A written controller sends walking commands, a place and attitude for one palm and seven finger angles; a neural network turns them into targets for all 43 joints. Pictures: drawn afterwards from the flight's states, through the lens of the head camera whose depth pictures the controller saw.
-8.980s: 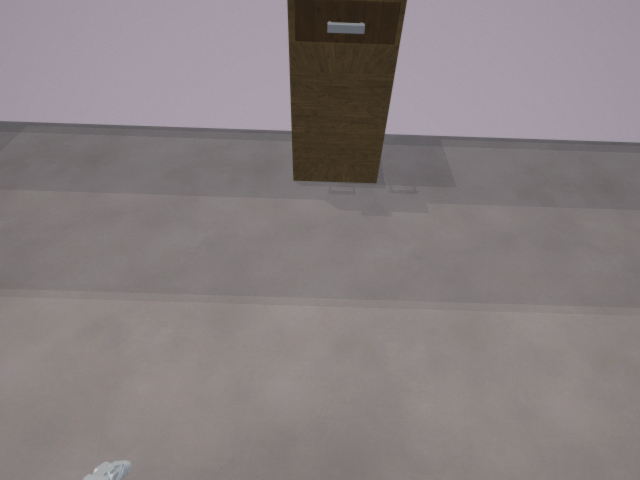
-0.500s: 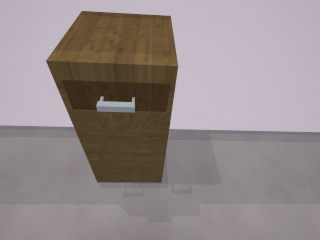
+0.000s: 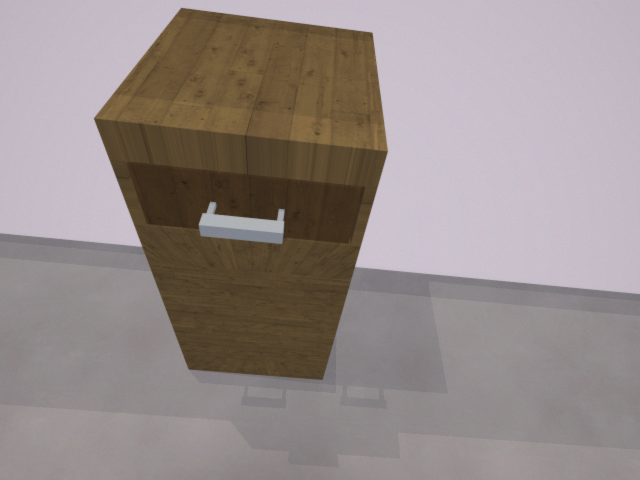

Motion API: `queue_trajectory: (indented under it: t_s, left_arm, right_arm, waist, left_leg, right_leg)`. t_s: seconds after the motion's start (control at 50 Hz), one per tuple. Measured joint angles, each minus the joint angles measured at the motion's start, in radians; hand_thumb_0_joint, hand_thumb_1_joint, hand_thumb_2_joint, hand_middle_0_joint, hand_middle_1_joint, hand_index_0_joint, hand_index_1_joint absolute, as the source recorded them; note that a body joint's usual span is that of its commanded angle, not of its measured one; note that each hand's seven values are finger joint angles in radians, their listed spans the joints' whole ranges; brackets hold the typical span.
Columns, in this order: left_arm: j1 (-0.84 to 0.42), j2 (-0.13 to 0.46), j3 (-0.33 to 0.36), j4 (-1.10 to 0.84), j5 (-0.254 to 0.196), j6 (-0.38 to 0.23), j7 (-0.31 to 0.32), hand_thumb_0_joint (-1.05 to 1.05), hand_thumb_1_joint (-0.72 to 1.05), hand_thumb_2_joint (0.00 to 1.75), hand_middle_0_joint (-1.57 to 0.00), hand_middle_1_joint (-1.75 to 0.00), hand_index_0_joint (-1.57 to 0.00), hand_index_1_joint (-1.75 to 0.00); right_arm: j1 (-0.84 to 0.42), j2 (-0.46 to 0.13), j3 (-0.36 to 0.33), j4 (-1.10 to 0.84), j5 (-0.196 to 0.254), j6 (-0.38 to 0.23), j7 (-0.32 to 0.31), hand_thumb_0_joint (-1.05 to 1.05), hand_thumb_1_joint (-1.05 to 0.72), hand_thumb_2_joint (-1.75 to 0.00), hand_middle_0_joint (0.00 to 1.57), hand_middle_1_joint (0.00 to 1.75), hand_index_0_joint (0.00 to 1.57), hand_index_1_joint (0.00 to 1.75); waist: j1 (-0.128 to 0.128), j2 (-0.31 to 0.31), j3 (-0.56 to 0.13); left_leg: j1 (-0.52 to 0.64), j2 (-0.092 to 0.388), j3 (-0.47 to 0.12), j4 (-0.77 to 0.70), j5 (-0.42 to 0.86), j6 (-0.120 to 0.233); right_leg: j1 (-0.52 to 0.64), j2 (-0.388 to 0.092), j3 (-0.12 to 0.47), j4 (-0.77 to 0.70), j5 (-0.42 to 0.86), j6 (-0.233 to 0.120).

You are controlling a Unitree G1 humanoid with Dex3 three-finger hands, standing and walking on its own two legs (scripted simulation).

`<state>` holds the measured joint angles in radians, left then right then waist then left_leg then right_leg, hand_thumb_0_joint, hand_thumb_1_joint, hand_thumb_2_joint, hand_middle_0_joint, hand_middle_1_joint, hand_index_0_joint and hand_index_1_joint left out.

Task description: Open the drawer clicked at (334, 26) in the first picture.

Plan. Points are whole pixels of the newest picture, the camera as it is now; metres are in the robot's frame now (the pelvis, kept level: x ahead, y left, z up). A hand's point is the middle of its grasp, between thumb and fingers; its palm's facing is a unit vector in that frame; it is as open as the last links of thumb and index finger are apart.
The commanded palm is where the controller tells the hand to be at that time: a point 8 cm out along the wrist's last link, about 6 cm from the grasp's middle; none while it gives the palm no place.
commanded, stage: come to a stop and stand still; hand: left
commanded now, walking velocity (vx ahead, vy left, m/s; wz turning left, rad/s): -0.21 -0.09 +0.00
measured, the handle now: (244, 219) +0.51 +0.17 -0.01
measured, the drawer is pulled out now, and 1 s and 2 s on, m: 0.00 0.00 0.00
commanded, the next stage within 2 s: look again from close up in 1.00 s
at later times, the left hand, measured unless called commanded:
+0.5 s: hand out of the picture +0.05 +0.13 -0.15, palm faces +0.07 -0.97 -0.23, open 7.3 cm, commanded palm none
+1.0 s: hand out of the picture -0.06 +0.13 -0.16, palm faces +0.08 -0.99 -0.14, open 7.4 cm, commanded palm none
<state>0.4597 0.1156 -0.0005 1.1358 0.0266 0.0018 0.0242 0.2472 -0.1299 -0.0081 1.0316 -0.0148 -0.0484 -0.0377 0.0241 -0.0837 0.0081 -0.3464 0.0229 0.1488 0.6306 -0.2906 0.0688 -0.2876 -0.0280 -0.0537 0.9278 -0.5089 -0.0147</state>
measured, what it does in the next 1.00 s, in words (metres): steps on the spot: right foot, then left foot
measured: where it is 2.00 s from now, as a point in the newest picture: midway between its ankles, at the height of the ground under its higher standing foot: outside the picture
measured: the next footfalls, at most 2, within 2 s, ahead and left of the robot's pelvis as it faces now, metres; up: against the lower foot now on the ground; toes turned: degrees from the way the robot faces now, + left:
right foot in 0.30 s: +0.01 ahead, -0.14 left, +0.00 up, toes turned +2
left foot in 0.66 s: -0.01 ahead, +0.07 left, +0.00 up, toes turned -1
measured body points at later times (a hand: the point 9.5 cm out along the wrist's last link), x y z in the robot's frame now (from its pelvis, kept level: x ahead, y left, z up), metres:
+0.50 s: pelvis -0.01 -0.05 +0.01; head +0.00 -0.06 +0.46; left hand +0.05 +0.18 -0.13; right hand +0.01 -0.28 -0.15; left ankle -0.04 +0.06 -0.68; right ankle +0.02 -0.15 -0.72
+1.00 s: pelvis -0.03 -0.02 +0.01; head -0.03 -0.02 +0.46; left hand -0.06 +0.18 -0.15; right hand -0.03 -0.24 -0.14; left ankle -0.05 +0.06 -0.72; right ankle -0.03 -0.15 -0.72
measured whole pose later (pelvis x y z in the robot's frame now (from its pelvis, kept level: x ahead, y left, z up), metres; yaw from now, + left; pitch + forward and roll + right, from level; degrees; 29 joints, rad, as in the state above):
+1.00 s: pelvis -0.03 -0.02 +0.01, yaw +1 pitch +0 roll +0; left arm 0.34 0.11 0.00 1.11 0.01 0.00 0.03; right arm 0.31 -0.14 0.01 1.09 0.00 0.00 -0.04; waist 0.02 -0.01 0.00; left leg -0.18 -0.02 0.09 0.46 -0.28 0.05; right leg -0.22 -0.03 -0.04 0.48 -0.25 0.01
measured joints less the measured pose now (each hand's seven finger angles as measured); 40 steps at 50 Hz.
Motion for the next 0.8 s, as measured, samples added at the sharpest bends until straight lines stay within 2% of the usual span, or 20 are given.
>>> queue_trajectory:
  t_s: [0.04,0.1,0.24,0.3,0.32,0.38,0.44,0.48,0.58,0.66,0.72,0.8]
  left_arm:
    - [-0.044,0.007,0.004,-0.016,-0.001,0.007,0.006,0.0,0.91,0.9,-0.2,-0.3,-0.2,-0.29]
    - [-0.115,0.015,0.01,-0.062,-0.004,0.01,0.01,0.0,0.91,0.9,-0.2,-0.3,-0.2,-0.29]
    - [-0.22,0.071,0.038,-0.139,-0.001,0.029,0.012,0.02,0.94,0.9,-0.2,-0.3,-0.2,-0.29]
    - [-0.228,0.089,0.045,-0.169,-0.001,0.015,0.01,0.01,0.93,0.9,-0.2,-0.3,-0.2,-0.29]
    - [-0.232,0.086,0.045,-0.17,0.0,0.008,0.013,0.01,0.93,0.9,-0.2,-0.3,-0.19,-0.29]
    - [-0.237,0.066,0.029,-0.173,0.001,0.006,0.012,0.01,0.93,0.9,-0.2,-0.3,-0.19,-0.29]
    - [-0.236,0.046,0.021,-0.18,-0.001,0.004,0.012,0.0,0.92,0.9,-0.2,-0.3,-0.2,-0.29]
    - [-0.235,0.039,0.023,-0.184,-0.001,0.003,0.016,0.0,0.92,0.9,-0.2,-0.3,-0.2,-0.3]
    - [-0.225,0.053,0.033,-0.191,0.002,0.0,0.012,0.0,0.94,0.9,-0.2,-0.3,-0.2,-0.3]
    - [-0.196,0.062,0.041,-0.171,-0.005,0.018,0.007,0.0,0.93,0.9,-0.2,-0.3,-0.2,-0.3]
    - [-0.178,0.073,0.047,-0.139,-0.009,0.041,0.002,0.0,0.92,0.9,-0.2,-0.3,-0.2,-0.3]
    - [-0.15,0.065,0.04,-0.106,-0.001,0.039,-0.006,0.0,0.92,0.9,-0.2,-0.3,-0.2,-0.29]
  right_arm:
    - [-0.005,0.0,-0.002,0.003,0.003,0.002,-0.017,0.01,-0.94,-0.9,0.2,0.3,0.2,0.3]
    - [-0.013,-0.011,0.0,0.012,0.004,0.013,-0.021,0.0,-0.96,-0.9,0.2,0.3,0.2,0.3]
    - [-0.013,-0.018,-0.019,0.003,-0.003,0.048,-0.011,0.01,-0.95,-0.9,0.2,0.3,0.2,0.3]
    - [0.0,-0.02,-0.026,-0.004,-0.002,0.062,-0.002,0.01,-0.93,-0.9,0.2,0.3,0.2,0.3]
    - [0.0,-0.025,-0.028,-0.004,0.001,0.07,0.002,0.01,-0.93,-0.9,0.2,0.3,0.2,0.3]
    - [0.006,-0.034,-0.04,-0.007,0.005,0.096,0.01,0.01,-0.92,-0.9,0.2,0.3,0.2,0.3]
    - [0.013,-0.032,-0.039,0.002,0.005,0.105,0.021,0.01,-0.92,-0.9,0.2,0.3,0.2,0.3]
    - [0.021,-0.025,-0.036,0.006,0.005,0.104,0.027,0.01,-0.92,-0.9,0.2,0.3,0.2,0.3]
    - [0.032,-0.015,-0.029,0.005,0.006,0.098,0.03,0.01,-0.92,-0.9,0.2,0.3,0.2,0.3]
    - [0.044,-0.021,-0.024,-0.012,0.006,0.075,0.026,0.01,-0.92,-0.9,0.2,0.3,0.2,0.3]
    - [0.056,-0.007,-0.017,-0.011,-0.003,0.072,0.018,0.01,-0.91,-0.9,0.2,0.3,0.2,0.3]
    - [0.073,0.005,-0.001,0.006,-0.006,0.067,0.006,0.01,-0.91,-0.9,0.2,0.3,0.2,0.3]
  waist:
    - [-0.005,0.007,0.005]
    - [-0.008,0.031,0.023]
    - [-0.029,0.071,0.048]
    - [-0.026,0.072,0.042]
    - [-0.023,0.082,0.041]
    - [-0.036,0.11,0.032]
    - [-0.033,0.105,0.018]
    - [-0.027,0.091,0.01]
    - [0.0,0.048,-0.003]
    - [0.004,0.048,-0.017]
    - [-0.001,0.022,-0.022]
    - [0.001,0.024,-0.032]
  left_leg:
    - [0.031,-0.004,0.001,-0.052,0.017,-0.008]
    - [0.063,-0.004,-0.009,-0.116,0.052,-0.007]
    - [0.065,0.024,-0.026,-0.121,0.064,-0.037]
    - [0.036,0.027,-0.024,-0.064,0.04,-0.06]
    - [0.021,0.033,-0.028,-0.034,0.019,-0.065]
    - [-0.032,0.011,-0.087,0.113,-0.15,-0.064]
    - [-0.06,-0.008,-0.107,0.257,-0.16,-0.072]
    - [-0.049,-0.014,-0.105,0.271,-0.155,-0.08]
    - [0.03,-0.025,-0.086,0.125,-0.164,-0.087]
    - [0.142,-0.021,-0.086,-0.13,-0.05,-0.065]
    - [0.14,-0.038,-0.076,-0.132,-0.006,-0.032]
    - [0.155,-0.051,-0.067,-0.171,0.011,-0.018]
  right_leg:
    - [-0.057,-0.013,-0.001,0.03,0.032,0.011]
    - [-0.092,-0.026,-0.002,-0.061,0.083,0.029]
    - [-0.086,-0.017,-0.009,-0.205,0.158,0.033]
    - [-0.023,-0.017,-0.008,-0.336,0.254,0.027]
    - [-0.025,-0.009,-0.007,-0.336,0.236,0.015]
    - [-0.032,-0.001,-0.027,-0.327,0.224,-0.012]
    - [-0.02,-0.002,-0.036,-0.367,0.252,-0.02]
    - [-0.013,-0.004,-0.04,-0.395,0.271,-0.024]
    - [-0.012,-0.016,-0.042,-0.441,0.311,-0.023]
    - [-0.038,-0.009,-0.046,-0.416,0.312,-0.004]
    - [-0.061,-0.017,-0.023,-0.347,0.214,0.004]
    - [-0.058,-0.018,0.005,-0.265,0.177,0.004]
